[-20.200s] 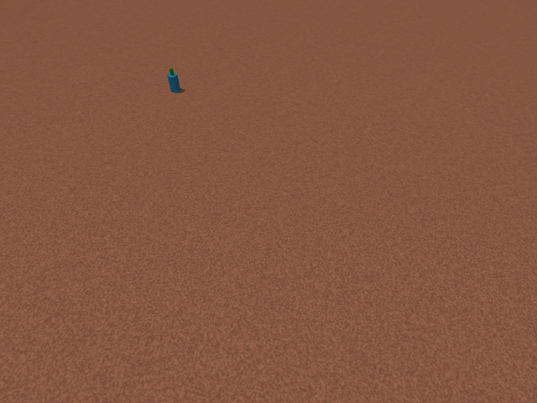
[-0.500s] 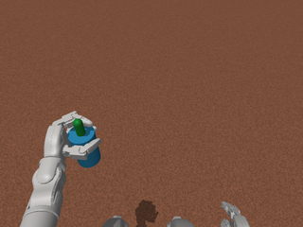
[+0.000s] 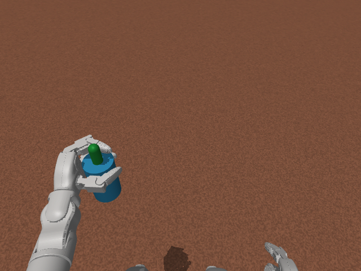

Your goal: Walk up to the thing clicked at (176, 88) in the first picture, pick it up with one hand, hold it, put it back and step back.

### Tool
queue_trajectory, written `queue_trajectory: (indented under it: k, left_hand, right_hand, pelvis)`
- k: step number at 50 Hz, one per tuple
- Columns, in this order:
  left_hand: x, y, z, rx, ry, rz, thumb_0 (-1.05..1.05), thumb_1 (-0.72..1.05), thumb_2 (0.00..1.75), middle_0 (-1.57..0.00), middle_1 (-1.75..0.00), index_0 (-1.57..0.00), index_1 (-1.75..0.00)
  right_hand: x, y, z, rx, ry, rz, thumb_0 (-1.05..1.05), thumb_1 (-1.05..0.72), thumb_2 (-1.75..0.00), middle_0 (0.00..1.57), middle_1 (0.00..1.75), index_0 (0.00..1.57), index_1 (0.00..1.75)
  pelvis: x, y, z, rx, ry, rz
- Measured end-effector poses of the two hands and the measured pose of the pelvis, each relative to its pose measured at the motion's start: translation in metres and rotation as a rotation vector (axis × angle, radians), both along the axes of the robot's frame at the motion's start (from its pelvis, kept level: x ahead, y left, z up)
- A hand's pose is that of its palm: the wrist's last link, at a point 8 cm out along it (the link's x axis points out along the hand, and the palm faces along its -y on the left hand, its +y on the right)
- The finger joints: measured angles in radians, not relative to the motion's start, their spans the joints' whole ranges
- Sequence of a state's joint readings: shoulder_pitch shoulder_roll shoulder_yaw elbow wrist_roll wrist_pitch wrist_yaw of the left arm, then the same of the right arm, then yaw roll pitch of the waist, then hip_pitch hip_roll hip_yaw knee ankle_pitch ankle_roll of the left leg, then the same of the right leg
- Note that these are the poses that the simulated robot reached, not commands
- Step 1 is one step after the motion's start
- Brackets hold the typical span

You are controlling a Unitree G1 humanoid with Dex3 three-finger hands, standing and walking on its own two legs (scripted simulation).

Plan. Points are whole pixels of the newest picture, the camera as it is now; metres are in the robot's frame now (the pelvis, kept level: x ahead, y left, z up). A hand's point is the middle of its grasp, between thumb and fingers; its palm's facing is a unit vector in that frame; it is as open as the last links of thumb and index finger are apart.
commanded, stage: hold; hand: left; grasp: from the side
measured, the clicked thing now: (101, 170) +0.33 +0.18 +0.02
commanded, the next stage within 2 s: none
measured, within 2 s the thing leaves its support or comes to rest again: neither
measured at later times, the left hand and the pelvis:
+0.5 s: hand (98, 169) +0.31 +0.17 +0.06, palm faces +0.08 -1.00 -0.03, open 7.2 cm; pelvis -0.01 +0.00 +0.00, yaw +0 degrees
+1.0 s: hand (96, 169) +0.31 +0.18 +0.06, palm faces +0.07 -1.00 -0.04, open 7.2 cm; pelvis -0.01 +0.00 +0.01, yaw +0 degrees
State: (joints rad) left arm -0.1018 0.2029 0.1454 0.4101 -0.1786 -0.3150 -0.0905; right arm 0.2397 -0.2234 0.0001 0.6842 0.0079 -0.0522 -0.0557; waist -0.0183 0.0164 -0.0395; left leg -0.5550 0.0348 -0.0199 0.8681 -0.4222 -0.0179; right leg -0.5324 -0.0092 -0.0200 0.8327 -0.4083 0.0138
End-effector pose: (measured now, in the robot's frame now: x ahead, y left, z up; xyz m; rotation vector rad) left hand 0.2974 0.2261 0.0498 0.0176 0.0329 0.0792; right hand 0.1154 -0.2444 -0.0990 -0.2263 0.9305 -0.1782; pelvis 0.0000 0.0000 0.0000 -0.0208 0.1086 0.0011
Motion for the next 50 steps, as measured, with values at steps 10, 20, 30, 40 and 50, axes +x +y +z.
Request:
queue_trajectory:
  k: [10, 20, 30, 40, 50]
  left_hand:
    - [-0.005, -0.003, 0.002, 0.008, 0.005, -0.018, -0.02, -0.10, 0.90, -0.78, -0.92, -1.00, -1.05]
    - [-0.011, -0.004, 0.002, 0.010, -0.005, -0.012, -0.02, -0.10, 0.90, -0.78, -0.92, -1.00, -1.05]
    - [-0.009, 0.000, 0.008, 0.007, -0.021, -0.004, -0.02, -0.10, 0.90, -0.78, -0.92, -1.00, -1.05]
    - [-0.010, -0.007, 0.005, -0.007, -0.014, -0.018, -0.02, -0.11, 0.91, -0.78, -0.92, -1.00, -1.05]
    - [-0.011, 0.003, 0.009, 0.020, -0.024, -0.009, -0.02, -0.11, 0.91, -0.78, -0.92, -1.00, -1.05]
  right_hand:
    - [-0.004, 0.000, 0.003, 0.007, -0.007, 0.004, 0.01, -0.91, -0.90, 0.20, 0.30, 0.20, 0.30]
    - [-0.010, -0.002, 0.003, 0.005, -0.004, 0.005, 0.01, -0.91, -0.90, 0.20, 0.30, 0.20, 0.30]
    - [-0.014, -0.002, 0.003, 0.011, -0.005, 0.004, 0.01, -0.91, -0.90, 0.20, 0.30, 0.20, 0.30]
    - [-0.017, -0.002, 0.004, 0.009, -0.005, 0.003, 0.01, -0.91, -0.90, 0.20, 0.30, 0.20, 0.30]
    - [-0.013, 0.000, 0.006, 0.005, -0.014, 0.003, 0.01, -0.91, -0.90, 0.20, 0.30, 0.20, 0.30]
  pelvis:
    - [-0.006, -0.001, 0.003, 0.003, -0.016, 0.000]
    - [-0.010, -0.002, 0.003, 0.005, -0.023, -0.001]
    - [-0.012, -0.002, 0.004, 0.004, -0.027, 0.002]
    - [-0.014, -0.002, 0.005, 0.005, -0.028, -0.001]
    - [-0.012, 0.000, 0.005, 0.002, -0.031, 0.000]
